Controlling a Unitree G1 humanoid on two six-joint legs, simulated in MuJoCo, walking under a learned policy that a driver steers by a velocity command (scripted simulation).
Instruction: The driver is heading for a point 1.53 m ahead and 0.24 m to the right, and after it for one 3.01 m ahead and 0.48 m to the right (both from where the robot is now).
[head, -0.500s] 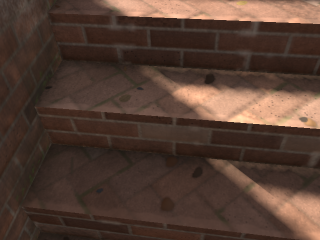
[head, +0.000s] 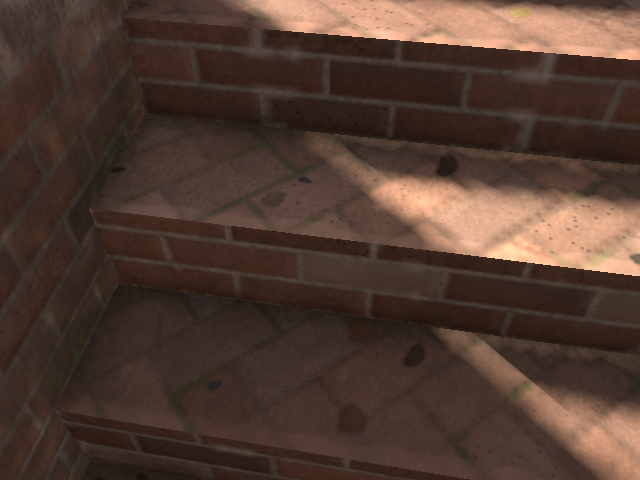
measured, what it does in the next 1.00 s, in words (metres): climbs: right foot 0.19 m higher, then left foot 0.19 m higher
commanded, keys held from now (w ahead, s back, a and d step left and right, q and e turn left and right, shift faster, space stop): w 1.00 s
